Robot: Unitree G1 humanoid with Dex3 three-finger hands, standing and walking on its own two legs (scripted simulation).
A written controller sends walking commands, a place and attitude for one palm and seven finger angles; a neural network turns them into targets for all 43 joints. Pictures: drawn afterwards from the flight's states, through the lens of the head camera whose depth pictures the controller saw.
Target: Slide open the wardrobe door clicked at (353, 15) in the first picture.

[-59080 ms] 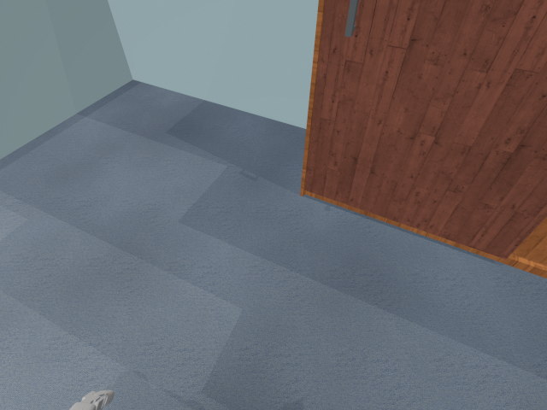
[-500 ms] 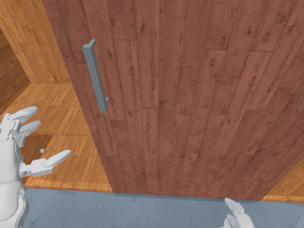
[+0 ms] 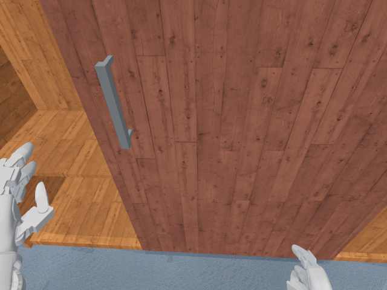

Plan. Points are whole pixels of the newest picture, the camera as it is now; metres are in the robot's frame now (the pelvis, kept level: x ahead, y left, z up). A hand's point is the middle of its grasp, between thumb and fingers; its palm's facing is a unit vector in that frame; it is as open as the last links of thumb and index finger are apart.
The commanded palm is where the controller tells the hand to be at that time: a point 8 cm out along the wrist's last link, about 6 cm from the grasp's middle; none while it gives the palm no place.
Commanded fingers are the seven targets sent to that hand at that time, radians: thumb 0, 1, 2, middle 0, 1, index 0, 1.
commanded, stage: draw the hand back to the body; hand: left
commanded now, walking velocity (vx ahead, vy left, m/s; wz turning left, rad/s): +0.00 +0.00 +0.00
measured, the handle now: (118, 106) +0.45 +0.24 +0.17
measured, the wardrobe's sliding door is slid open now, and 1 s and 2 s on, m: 0.62 0.62 0.62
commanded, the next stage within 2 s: step back with the hand held close in 0.18 s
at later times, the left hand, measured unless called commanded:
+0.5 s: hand (53, 205) +0.19 +0.26 +0.15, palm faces +0.42 -0.80 -0.43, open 7.5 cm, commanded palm +0.13 +0.30 +0.17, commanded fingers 0.00 0.90 0.90 -0.20 -0.30 -0.20 -0.30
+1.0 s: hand out of the picture +0.09 +0.31 +0.15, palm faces +0.49 -0.77 -0.41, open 7.5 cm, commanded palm +0.03 +0.35 +0.17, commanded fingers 0.00 0.90 0.90 -0.20 -0.30 -0.20 -0.30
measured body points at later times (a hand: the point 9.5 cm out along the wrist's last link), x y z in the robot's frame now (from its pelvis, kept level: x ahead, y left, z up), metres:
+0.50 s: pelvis -0.01 +0.00 -0.01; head -0.01 -0.02 +0.44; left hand +0.16 +0.30 +0.18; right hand +0.17 -0.24 -0.09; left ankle +0.03 +0.12 -0.75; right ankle -0.04 -0.10 -0.75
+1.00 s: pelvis -0.10 +0.04 -0.02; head -0.09 +0.04 +0.43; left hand +0.06 +0.35 +0.17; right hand +0.08 -0.18 -0.10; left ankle +0.03 +0.12 -0.74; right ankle -0.04 -0.10 -0.74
